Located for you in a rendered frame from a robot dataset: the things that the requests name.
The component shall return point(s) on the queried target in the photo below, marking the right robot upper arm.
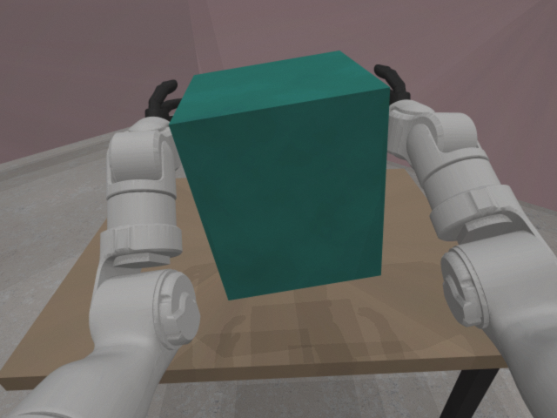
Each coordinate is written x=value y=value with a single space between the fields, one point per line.
x=506 y=285

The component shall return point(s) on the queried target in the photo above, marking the left robot forearm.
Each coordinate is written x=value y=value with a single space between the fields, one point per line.
x=141 y=208

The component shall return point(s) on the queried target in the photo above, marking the right robot forearm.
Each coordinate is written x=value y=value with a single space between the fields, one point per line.
x=468 y=201

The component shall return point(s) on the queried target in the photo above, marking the carton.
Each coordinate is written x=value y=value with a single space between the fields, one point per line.
x=286 y=162

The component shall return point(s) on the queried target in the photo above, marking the left robot upper arm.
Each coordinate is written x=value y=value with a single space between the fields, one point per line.
x=138 y=323

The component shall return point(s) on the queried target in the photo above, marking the table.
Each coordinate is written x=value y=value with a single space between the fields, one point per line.
x=398 y=322

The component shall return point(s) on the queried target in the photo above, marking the left robot hand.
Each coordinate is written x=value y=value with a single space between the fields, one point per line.
x=157 y=106

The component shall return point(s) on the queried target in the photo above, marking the right robot hand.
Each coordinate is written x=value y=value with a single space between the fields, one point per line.
x=391 y=76

